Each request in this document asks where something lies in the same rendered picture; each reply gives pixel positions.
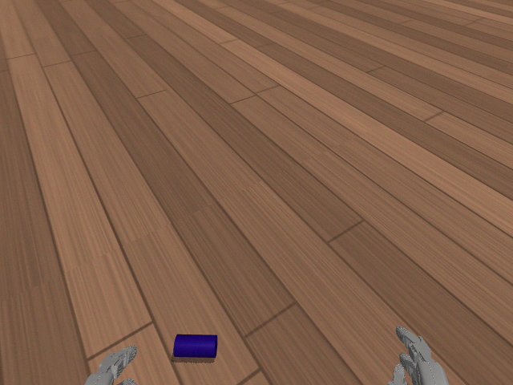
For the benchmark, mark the left robot hand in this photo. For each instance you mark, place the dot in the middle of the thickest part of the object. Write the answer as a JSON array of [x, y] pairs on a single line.
[[112, 366]]

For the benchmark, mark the can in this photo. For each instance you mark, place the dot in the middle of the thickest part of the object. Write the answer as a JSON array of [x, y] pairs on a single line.
[[195, 345]]

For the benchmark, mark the right robot hand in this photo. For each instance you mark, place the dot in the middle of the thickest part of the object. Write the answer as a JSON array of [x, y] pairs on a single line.
[[420, 366]]

